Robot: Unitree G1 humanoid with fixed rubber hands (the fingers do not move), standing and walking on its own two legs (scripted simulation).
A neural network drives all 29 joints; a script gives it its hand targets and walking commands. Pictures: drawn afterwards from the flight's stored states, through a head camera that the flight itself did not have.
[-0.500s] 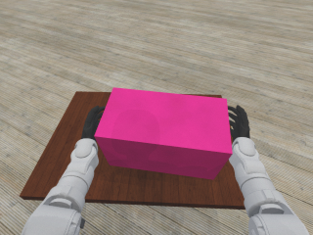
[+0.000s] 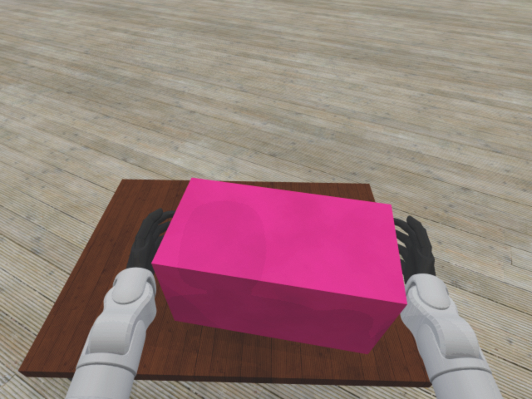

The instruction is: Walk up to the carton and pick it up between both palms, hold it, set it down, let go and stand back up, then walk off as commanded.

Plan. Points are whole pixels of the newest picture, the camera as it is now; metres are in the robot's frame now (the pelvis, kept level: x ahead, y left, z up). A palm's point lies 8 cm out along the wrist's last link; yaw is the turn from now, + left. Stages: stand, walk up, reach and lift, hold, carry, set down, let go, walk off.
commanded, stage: reach and lift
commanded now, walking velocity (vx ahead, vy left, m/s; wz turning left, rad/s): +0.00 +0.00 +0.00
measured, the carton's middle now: (278, 264) +0.34 -0.02 +0.05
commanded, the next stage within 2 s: hold in 0.98 s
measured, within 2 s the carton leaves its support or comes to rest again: neither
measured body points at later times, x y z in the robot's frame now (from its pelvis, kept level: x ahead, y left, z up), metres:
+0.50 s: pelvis -0.05 +0.00 +0.00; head -0.08 +0.02 +0.45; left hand +0.31 +0.19 +0.13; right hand +0.30 -0.22 +0.12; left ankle -0.03 +0.15 -0.75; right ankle -0.02 -0.13 -0.75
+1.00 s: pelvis -0.04 +0.00 +0.00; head -0.06 +0.02 +0.45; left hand +0.33 +0.20 +0.15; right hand +0.33 -0.21 +0.13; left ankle -0.03 +0.15 -0.75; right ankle -0.02 -0.13 -0.75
